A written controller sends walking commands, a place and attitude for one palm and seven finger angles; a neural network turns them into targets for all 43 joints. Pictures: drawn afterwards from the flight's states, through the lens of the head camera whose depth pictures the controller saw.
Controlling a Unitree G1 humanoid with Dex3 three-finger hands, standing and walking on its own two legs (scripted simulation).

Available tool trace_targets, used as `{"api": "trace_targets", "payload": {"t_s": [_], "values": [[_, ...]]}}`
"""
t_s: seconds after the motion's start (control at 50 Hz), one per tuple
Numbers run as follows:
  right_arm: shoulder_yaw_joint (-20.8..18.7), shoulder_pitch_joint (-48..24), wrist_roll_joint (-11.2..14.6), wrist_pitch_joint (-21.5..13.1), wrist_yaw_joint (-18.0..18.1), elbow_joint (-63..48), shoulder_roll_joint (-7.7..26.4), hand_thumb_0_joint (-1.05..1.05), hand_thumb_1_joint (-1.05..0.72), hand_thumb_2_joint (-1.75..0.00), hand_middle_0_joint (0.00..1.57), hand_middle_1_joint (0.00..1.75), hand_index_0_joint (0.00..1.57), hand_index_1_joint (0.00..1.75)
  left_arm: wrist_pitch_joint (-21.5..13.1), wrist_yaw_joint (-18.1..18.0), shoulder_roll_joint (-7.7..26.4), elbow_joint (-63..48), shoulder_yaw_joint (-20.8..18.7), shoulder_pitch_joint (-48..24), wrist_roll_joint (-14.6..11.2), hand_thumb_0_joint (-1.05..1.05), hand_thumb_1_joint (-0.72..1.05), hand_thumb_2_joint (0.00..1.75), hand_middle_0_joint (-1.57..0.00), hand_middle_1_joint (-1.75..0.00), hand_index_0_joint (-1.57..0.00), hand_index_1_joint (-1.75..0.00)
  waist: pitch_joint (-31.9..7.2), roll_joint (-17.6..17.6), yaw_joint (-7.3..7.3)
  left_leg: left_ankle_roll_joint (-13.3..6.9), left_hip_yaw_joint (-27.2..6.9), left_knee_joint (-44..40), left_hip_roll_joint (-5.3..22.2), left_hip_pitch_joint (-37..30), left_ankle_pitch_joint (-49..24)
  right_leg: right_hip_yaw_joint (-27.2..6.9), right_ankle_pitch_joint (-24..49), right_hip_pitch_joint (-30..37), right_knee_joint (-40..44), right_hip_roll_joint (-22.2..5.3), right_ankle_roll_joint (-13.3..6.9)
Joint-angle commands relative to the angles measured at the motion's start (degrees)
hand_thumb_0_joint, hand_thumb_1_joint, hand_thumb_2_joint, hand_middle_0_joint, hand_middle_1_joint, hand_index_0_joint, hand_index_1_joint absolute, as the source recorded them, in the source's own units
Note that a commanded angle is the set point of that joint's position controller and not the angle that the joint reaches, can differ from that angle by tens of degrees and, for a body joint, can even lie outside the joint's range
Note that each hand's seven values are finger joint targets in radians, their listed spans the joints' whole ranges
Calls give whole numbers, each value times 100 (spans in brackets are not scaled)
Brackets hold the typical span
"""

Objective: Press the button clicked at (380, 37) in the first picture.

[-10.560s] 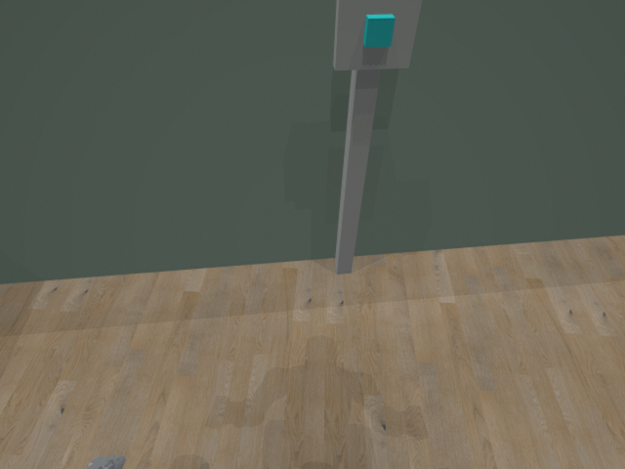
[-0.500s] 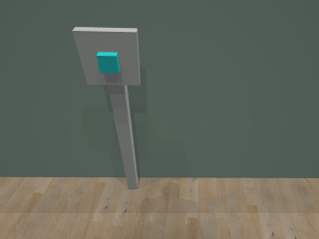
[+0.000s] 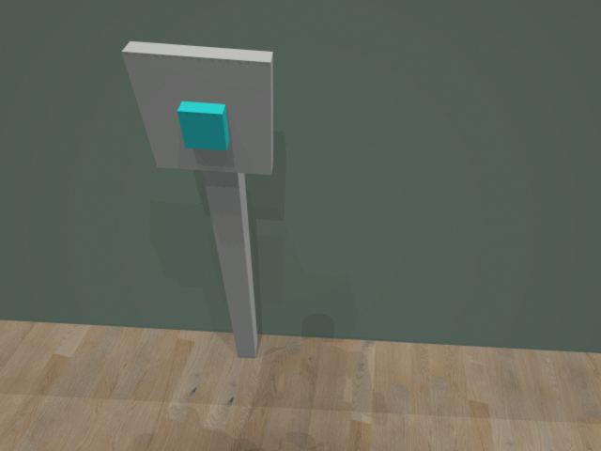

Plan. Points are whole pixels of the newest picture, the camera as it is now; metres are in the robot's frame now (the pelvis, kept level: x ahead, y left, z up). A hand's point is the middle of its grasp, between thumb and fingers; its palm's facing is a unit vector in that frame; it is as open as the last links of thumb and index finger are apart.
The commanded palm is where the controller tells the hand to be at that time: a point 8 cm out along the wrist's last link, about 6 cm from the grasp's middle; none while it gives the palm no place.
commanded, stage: come to a stop and stand still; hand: left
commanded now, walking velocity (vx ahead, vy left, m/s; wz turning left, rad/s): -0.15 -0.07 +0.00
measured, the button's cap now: (205, 125) +0.48 +0.19 +0.18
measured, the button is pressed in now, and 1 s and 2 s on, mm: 0 0 0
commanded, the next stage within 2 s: look again from close up in 0.74 s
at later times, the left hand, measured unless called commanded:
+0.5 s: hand out of the picture +0.00 +0.14 -0.17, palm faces +0.06 -0.98 -0.19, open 7.3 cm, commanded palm none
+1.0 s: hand out of the picture -0.05 +0.15 -0.16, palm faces +0.06 -0.98 -0.21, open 7.4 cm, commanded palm none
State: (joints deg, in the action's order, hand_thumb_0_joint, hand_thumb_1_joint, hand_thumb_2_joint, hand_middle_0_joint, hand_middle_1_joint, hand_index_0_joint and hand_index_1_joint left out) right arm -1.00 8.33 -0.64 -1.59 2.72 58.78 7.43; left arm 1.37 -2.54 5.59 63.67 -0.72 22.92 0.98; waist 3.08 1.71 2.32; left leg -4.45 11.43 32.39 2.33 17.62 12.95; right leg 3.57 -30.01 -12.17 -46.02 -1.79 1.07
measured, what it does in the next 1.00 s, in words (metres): steps on the spot: right foot, then left foot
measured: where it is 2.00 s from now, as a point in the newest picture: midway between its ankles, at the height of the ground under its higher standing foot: outside the picture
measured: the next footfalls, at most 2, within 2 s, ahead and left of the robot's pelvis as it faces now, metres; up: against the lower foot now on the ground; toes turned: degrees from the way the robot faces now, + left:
right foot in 0.24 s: +0.02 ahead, -0.16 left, +0.00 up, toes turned -3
left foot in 0.42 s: +0.03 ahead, +0.07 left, +0.00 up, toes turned +4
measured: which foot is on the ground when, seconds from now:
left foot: down 0.00-0.24, up 0.26-0.40, down 0.42-1.00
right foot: up 0.00-0.22, down 0.24-1.00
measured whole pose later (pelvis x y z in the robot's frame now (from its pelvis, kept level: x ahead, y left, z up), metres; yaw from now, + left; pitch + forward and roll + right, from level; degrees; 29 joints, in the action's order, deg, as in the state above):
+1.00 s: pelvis -0.04 -0.02 +0.01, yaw +1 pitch -1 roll +0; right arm 0.2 19.8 -1.2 -0.2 0.9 60.4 8.7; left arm -1.0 -2.0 7.6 61.4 0.5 19.8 1.0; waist -1.2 -2.1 0.3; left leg -2.3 3.9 29.3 -0.8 14.4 13.8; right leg 3.6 -14.5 -14.3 -30.1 -3.3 0.7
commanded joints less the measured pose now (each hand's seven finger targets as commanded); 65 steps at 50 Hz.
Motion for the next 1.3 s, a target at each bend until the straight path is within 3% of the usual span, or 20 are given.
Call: {"api": "trace_targets", "payload": {"t_s": [0.0, 0.08, 0.14, 0.18, 0.22, 0.26, 0.32, 0.38, 0.4, 0.44, 0.62, 0.64, 0.66, 0.68, 0.72, 0.78, 0.82, 0.88, 1.02, 1.28], "values": [[-301, 531, -15, 131, 50, -117, 1045, 0, -90, -90, 20, 30, 20, 30, 100, 18, 351, -494, -182, 324, 58, 0, 90, 90, -20, -30, -20, -30, -308, -662, -212, -729, -1627, -1396, 1872, -509, -3084, -261, 206, -768, -678, -226, 33], [-391, 246, -73, 185, -52, -316, 1026, 0, -90, -90, 20, 30, 20, 30, 141, 57, 290, -702, -238, 219, 84, 0, 90, 90, -20, -30, -20, -30, -537, -845, -159, -556, -1407, -1649, 1623, -51, -1024, -80, 593, -561, -434, -172, 6], [-417, 184, -104, 236, -123, -366, 1012, 0, -90, -90, 20, 30, 20, 30, 76, 66, 313, -762, -242, 242, 87, 0, 90, 90, -20, -30, -20, -30, -455, -874, -96, -371, -1489, -1675, 1450, 326, 478, 96, 893, -73, 614, -136, -59], [-406, 180, -80, 303, -169, -392, 866, 0, -90, -90, 20, 30, 20, 30, 16, 56, 504, -712, -262, 488, 106, 0, 90, 90, -20, -30, -20, -30, -223, -327, 39, 58, -1129, -1148, 936, 787, 1225, 96, 1477, 457, 1972, -147, -115], [-276, 390, -13, 412, -249, -504, 310, 0, -90, -90, 20, 30, 20, 30, -56, 13, 1133, -988, -272, -120, 126, 0, 90, 90, -20, -30, -20, -30, 191, 1198, -238, 507, -594, 266, 36, 641, 1160, -1677, -244, -857, 3609, -1515, -717], [-300, 326, -53, 454, -254, -464, 453, 0, -90, -90, 20, 30, 20, 30, -93, -9, 1225, -1180, -305, -880, 85, 0, 90, 90, -20, -30, -20, -30, 296, 1229, -290, 439, -920, 1278, 74, 211, 941, -1664, -86, -1578, 3748, -1429, -932], [-233, 844, -34, 361, -242, -190, 417, 0, -90, -90, 20, 30, 20, 30, -140, 23, 1069, -1115, -261, -1042, 57, 0, 90, 90, -20, -30, -20, -30, 124, 693, -442, 464, -880, 851, 84, -26, 613, -894, 1208, -996, 3160, -1015, -814], [-113, 1076, -23, 205, -180, 20, 457, 0, -90, -90, 20, 30, 20, 30, -159, 65, 920, -819, -182, -599, -31, 0, 90, 90, -20, -30, -20, -30, -92, -184, -312, 415, -1224, -865, 292, -636, -551, -635, 1704, -607, 2463, -631, -477], [-92, 980, -40, 164, -150, 40, 584, 0, -90, -90, 20, 30, 20, 30, -164, 78, 837, -763, -162, -478, -54, 0, 90, 90, -20, -30, -20, -30, -56, -448, -173, 338, -1470, -1117, 554, -411, -642, -547, 1747, -350, 2451, -421, -313], [-68, 856, -35, 98, -134, 157, 630, 0, -90, -90, 20, 30, 20, 30, -169, 71, 782, -551, -150, -356, -50, 0, 90, 90, -20, -30, -20, -30, -127, -833, -69, 269, -1644, -1333, 610, 14, -579, -409, 2185, 285, 2310, -362, -224], [-64, 1278, -30, 190, -135, 408, 485, 0, -90, -90, 20, 30, 20, 30, -173, 59, 754, -287, -103, -222, -23, 0, 90, 90, -20, -30, -20, -30, 198, -68, -212, 356, -1288, -1371, 321, -124, 430, -587, 1118, -96, 2868, -442, -247], [-40, 580, -15, 77, -189, 27, 703, 0, -90, -90, 20, 30, 20, 30, -280, -155, 919, -158, -6, 93, 55, 0, 90, 90, -20, -30, -20, -30, 519, -140, 42, 567, -976, -178, 260, 103, 345, -755, 2206, -342, 2766, -734, -243], [-13, 1045, -22, 163, -239, -99, 400, 0, -90, -90, 20, 30, 20, 30, -332, -85, 1235, -448, -50, -271, 18, 0, 90, 90, -20, -30, -20, -30, -42, 84, -372, 517, -991, 131, 17, -190, 834, -1137, 53, -686, 3164, -1039, -498], [-35, 1375, -50, 186, -268, -49, 430, 0, -90, -90, 20, 30, 20, 30, -335, -57, 1284, -585, -101, -509, 24, 0, 90, 90, -20, -30, -20, -30, -183, 267, -513, 457, -908, 341, -7, -393, 746, -1086, -608, -1090, 3175, -1038, -588], [-16, 1710, -64, 148, -275, -46, 369, 0, -90, -90, 20, 30, 20, 30, -341, -33, 1173, -691, -113, -668, 25, 0, 90, 90, -20, -30, -20, -30, -192, -208, -624, 432, -947, 20, 15, -671, 476, -756, -302, -1400, 2780, -854, -608], [-22, 1475, -69, 63, -215, -200, 574, 0, -90, -90, 20, 30, 20, 30, -248, 5, 798, -609, -53, -302, 13, 0, 90, 90, -20, -30, -20, -30, 243, -955, -347, 182, -1835, -1309, 456, 433, 1422, -292, 261, -812, 1970, -190, -355], [-17, 1212, -52, 37, -195, -297, 660, 0, -90, -90, 20, 30, 20, 30, -256, 35, 684, -500, -12, -60, 36, 0, 90, 90, -20, -30, -20, -30, 411, -613, -150, 78, -2017, -1617, 527, 934, 1667, -179, 901, -227, 1826, -124, -314], [-5, 1221, -37, 18, -185, -256, 668, 0, -90, -90, 20, 30, 20, 30, -280, 53, 639, -423, 22, 27, 23, 0, 90, 90, -20, -30, -20, -30, 417, -174, -164, 130, -1815, -1586, 381, 640, 1462, -387, 931, -280, 2097, -245, -321], [48, 1287, -29, 13, -189, -45, 656, 0, -90, -90, 20, 30, 20, 30, -310, 56, 744, -399, 33, -80, 5, 0, 90, 90, -20, -30, -20, -30, 343, 56, -236, 176, -1597, -1478, 299, 163, 871, -512, 1024, -321, 2381, -372, -317], [102, 1130, -2, -51, -134, 283, 651, 0, -90, -90, 20, 30, 20, 30, -338, 49, 796, -194, 39, -192, -26, 0, 90, 90, -20, -30, -20, -30, -26, -116, -216, 244, -1325, -1149, 313, -495, -665, -502, 2249, 87, 2365, -487, -298]]}}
